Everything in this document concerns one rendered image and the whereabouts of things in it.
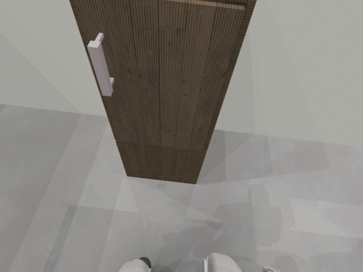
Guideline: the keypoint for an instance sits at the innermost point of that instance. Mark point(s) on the robot right thigh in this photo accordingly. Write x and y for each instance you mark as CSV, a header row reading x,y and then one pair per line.
x,y
219,263

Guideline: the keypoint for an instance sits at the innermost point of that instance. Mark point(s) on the cupboard door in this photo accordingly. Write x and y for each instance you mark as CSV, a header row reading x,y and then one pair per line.
x,y
168,59

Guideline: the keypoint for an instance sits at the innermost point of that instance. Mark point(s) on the robot thigh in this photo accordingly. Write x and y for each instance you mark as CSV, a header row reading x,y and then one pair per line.
x,y
135,266
219,263

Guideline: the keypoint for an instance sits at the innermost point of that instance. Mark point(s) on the robot left thigh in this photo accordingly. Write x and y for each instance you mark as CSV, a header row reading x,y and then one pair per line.
x,y
135,266

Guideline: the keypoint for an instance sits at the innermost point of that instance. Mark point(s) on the handle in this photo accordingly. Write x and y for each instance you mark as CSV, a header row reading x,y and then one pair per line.
x,y
98,60

